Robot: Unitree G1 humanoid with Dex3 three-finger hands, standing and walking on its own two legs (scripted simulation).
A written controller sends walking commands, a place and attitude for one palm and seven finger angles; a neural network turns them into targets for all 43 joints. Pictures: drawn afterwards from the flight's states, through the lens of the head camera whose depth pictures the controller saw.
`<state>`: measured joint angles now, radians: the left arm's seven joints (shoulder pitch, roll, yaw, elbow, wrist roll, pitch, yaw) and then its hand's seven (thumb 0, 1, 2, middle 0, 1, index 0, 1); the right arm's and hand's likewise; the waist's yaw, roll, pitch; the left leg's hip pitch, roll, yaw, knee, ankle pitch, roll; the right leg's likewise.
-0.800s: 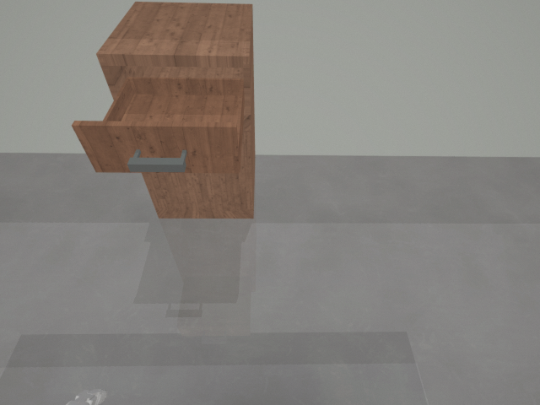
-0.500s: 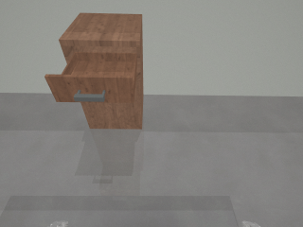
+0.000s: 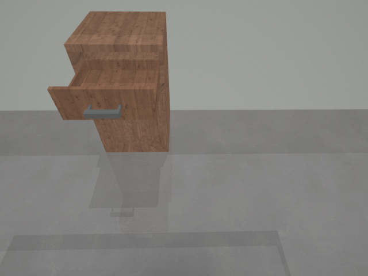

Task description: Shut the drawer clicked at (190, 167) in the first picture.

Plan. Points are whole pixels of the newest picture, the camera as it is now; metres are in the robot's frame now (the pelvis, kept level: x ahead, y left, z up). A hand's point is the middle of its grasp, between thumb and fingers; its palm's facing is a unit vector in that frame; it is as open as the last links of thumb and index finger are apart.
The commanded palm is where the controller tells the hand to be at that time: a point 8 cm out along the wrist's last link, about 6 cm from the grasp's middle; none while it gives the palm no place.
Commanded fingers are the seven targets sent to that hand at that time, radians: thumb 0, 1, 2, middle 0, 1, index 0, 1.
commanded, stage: stand and wait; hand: left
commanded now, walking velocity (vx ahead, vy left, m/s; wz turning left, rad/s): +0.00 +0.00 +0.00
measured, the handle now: (103, 110) +0.72 +0.37 -0.11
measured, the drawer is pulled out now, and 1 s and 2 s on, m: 0.30 0.30 0.30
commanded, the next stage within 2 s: look at it before walking up in 0.16 s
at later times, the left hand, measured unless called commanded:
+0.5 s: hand out of the picture +0.07 +0.24 -0.16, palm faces -0.02 -0.94 -0.33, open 7.4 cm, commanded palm none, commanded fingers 0.00 0.90 0.90 -0.20 -0.30 -0.20 -0.30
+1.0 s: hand out of the picture +0.07 +0.24 -0.16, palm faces +0.01 -0.95 -0.31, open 7.4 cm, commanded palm none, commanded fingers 0.00 0.90 0.90 -0.20 -0.30 -0.20 -0.30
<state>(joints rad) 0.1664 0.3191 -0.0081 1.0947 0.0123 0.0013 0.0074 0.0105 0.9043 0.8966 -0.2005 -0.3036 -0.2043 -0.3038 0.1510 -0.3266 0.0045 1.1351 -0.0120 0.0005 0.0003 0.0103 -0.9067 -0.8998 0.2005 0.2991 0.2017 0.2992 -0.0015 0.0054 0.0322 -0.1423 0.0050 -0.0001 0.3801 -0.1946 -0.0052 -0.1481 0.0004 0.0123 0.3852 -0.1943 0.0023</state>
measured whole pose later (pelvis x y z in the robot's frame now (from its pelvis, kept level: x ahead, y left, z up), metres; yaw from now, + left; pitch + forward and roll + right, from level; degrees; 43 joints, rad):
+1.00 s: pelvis +0.01 +0.01 +0.00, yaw +1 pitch -2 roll -1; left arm 0.18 0.30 0.00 1.09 0.02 0.01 0.01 0.01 0.91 0.90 -0.20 -0.30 -0.20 -0.30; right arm 0.16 -0.31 0.01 1.12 -0.02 0.00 0.00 0.01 -0.91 -0.90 0.20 0.30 0.20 0.30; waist 0.01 0.01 0.00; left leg -0.17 0.01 -0.01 0.45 -0.27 0.00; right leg -0.14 0.00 0.00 0.39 -0.22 0.01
